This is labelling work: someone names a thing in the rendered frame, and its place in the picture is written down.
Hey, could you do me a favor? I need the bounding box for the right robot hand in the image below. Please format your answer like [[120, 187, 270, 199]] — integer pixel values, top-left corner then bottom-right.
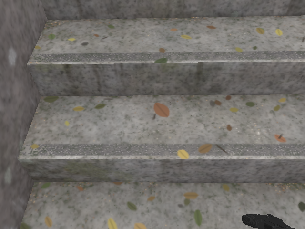
[[242, 214, 295, 229]]

